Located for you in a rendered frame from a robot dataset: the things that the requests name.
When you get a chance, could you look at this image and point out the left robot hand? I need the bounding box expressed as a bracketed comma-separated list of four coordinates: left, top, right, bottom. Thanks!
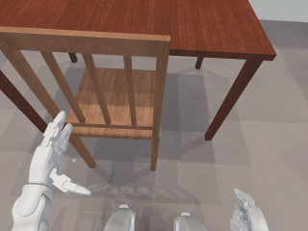
[28, 111, 91, 196]

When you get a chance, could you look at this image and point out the robot shin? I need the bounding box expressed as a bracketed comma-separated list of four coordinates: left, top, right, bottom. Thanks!
[119, 204, 129, 209]
[180, 213, 190, 217]

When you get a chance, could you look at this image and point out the left robot forearm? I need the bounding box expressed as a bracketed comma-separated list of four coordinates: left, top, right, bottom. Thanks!
[12, 183, 54, 231]

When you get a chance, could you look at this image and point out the right robot hand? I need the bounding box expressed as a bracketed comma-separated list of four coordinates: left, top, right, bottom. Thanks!
[230, 188, 269, 231]

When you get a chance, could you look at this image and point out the table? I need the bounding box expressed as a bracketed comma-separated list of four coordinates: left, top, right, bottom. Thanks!
[0, 0, 277, 141]

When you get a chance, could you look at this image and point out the robot right shin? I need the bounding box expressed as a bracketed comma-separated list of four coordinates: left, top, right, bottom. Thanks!
[180, 213, 190, 217]

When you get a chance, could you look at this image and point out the robot left shin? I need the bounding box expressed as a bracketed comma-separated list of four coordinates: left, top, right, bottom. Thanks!
[119, 204, 129, 209]

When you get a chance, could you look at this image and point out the chair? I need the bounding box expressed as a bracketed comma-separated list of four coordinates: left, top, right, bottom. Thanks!
[0, 26, 170, 171]

